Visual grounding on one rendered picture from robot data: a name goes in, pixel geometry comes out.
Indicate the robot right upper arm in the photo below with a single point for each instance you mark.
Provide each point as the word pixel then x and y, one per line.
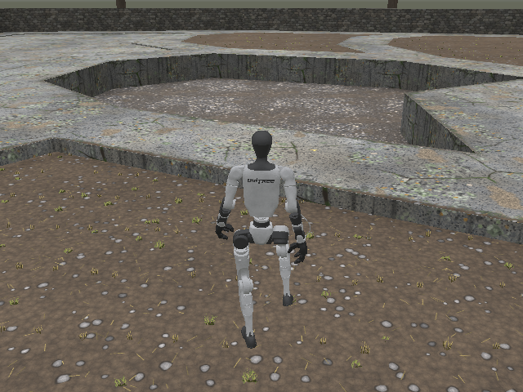
pixel 290 189

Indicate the right robot foot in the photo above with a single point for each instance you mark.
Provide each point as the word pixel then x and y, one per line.
pixel 287 300

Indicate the robot right hand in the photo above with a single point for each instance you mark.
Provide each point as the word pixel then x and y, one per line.
pixel 302 252

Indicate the right robot forearm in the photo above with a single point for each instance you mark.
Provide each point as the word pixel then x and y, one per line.
pixel 297 225

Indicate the left robot forearm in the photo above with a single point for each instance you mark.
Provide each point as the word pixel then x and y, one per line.
pixel 223 215

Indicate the robot left upper arm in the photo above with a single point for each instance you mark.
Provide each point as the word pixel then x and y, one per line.
pixel 235 174

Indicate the robot right shin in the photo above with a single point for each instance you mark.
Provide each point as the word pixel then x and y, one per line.
pixel 285 270

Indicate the robot left hand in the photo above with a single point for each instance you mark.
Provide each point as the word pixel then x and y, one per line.
pixel 227 228

